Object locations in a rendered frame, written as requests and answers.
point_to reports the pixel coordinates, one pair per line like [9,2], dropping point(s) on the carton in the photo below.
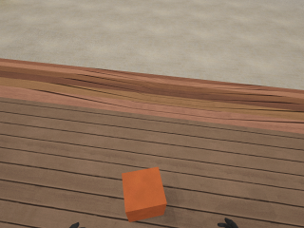
[143,194]

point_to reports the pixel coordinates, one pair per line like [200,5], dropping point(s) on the right robot hand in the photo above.
[229,224]

